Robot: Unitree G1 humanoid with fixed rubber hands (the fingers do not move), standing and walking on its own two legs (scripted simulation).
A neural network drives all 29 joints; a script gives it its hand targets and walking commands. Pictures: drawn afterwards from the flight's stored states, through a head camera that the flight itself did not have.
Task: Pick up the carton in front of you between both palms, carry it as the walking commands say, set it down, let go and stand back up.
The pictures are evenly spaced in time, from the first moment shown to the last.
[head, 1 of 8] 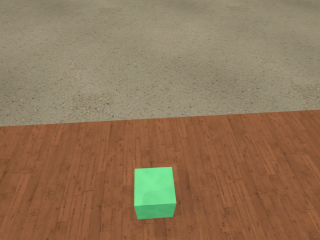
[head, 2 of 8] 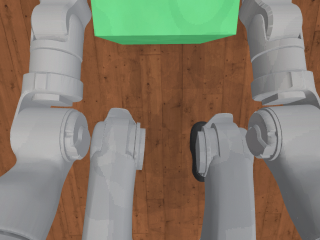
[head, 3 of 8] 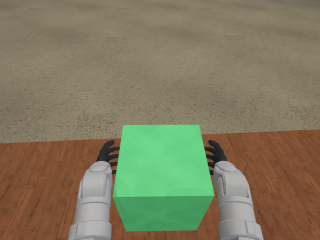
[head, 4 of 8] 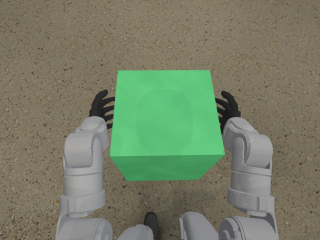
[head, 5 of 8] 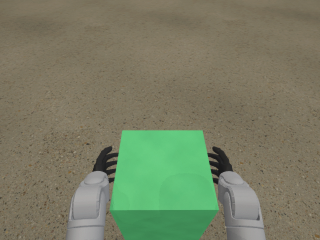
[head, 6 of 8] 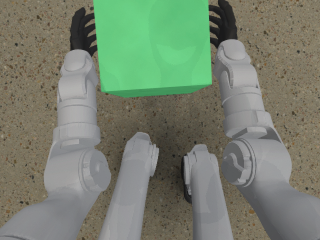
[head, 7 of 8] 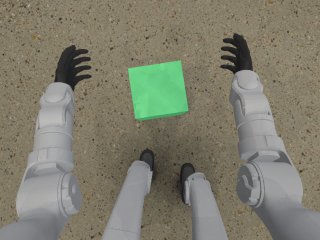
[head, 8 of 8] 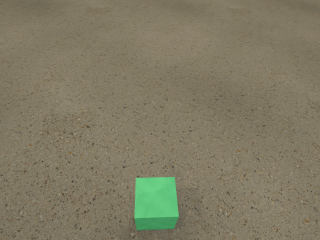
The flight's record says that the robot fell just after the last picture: no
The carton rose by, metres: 0.68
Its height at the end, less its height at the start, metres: -0.13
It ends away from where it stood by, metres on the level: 2.75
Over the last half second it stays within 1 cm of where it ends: yes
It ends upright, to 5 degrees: yes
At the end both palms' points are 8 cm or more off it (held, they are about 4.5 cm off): yes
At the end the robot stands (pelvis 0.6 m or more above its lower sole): yes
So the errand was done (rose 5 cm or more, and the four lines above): yes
